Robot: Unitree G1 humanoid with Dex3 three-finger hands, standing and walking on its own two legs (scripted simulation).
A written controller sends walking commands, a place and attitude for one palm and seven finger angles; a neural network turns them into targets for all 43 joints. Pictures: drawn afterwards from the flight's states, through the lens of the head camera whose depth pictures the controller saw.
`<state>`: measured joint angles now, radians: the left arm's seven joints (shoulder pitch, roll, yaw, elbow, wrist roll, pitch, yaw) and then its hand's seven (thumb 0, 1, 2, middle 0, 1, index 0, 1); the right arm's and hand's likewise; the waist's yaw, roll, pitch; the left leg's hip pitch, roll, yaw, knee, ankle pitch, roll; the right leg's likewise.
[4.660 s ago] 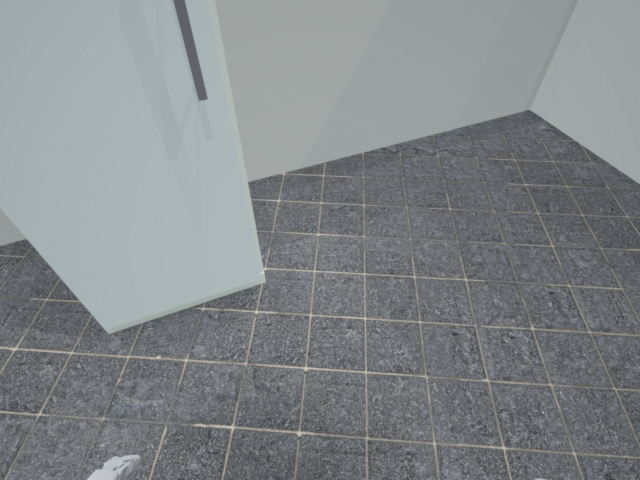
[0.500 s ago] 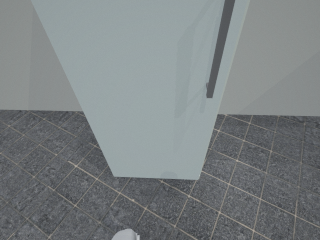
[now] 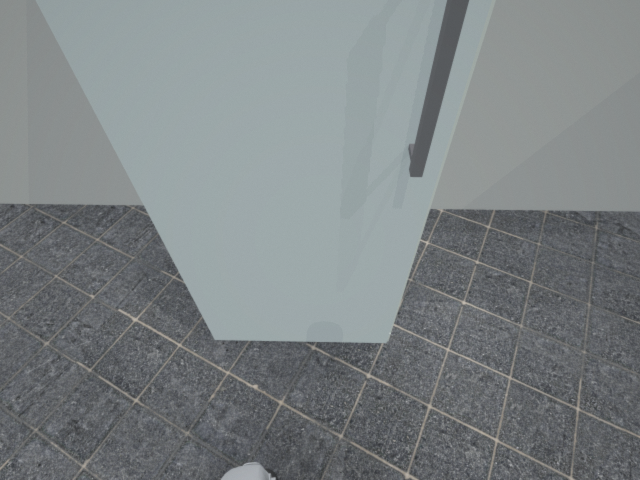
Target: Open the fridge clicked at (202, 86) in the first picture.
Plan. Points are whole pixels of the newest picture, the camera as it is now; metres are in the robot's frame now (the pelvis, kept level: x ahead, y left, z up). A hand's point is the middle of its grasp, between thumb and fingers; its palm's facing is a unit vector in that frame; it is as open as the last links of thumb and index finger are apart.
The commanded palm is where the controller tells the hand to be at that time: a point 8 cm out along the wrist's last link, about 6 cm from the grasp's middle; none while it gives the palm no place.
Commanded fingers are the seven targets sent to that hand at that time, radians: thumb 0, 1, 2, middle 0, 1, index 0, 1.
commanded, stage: come to a stop and stand still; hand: right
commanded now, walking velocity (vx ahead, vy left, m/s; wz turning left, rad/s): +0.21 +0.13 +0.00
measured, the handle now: (437, 62) +0.55 -0.11 +0.24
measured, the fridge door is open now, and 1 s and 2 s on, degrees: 0 0 0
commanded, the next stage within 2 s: look again from close up in 1.78 s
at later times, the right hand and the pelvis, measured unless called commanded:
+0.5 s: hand out of the picture -0.01 -0.18 -0.17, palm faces -0.06 +0.98 -0.20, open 7.4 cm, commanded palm none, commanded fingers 0.00 -0.90 -0.90 0.20 0.30 0.20 0.30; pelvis -0.01 +0.00 +0.01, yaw +3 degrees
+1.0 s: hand out of the picture -0.03 -0.14 -0.16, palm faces +0.02 +0.98 -0.19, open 7.4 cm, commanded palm none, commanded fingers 0.00 -0.90 -0.90 0.20 0.30 0.20 0.30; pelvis -0.04 +0.03 +0.01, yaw +1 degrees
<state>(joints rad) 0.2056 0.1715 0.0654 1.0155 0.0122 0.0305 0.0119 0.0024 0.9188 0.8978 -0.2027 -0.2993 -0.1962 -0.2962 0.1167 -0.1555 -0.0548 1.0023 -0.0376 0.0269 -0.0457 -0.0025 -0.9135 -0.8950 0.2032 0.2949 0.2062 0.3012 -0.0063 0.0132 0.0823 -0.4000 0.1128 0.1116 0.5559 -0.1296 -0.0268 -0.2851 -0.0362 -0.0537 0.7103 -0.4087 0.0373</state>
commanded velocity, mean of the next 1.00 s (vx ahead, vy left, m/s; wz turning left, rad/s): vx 0.03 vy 0.05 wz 0.00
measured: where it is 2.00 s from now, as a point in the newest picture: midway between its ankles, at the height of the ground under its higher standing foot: outside the picture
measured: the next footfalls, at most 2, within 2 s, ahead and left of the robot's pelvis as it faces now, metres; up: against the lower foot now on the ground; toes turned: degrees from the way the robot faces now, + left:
right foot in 0.02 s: +0.03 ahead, -0.12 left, +0.00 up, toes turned -3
left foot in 0.48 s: +0.01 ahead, +0.14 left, +0.00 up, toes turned +6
